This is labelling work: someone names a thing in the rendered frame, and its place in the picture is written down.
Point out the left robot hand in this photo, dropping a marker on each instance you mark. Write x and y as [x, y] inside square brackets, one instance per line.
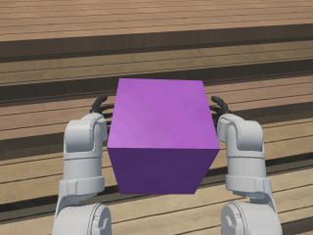
[96, 108]

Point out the right robot hand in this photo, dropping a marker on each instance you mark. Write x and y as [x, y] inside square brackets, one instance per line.
[220, 112]

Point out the left robot forearm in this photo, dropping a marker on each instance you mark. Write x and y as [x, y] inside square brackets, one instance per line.
[83, 150]

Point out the right robot upper arm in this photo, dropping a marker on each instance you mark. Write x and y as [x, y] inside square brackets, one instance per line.
[249, 218]

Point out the right robot forearm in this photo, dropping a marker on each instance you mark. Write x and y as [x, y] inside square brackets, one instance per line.
[246, 165]

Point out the left robot upper arm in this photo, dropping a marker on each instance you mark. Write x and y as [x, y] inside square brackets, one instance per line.
[83, 219]

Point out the carton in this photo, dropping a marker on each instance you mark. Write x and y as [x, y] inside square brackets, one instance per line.
[162, 139]

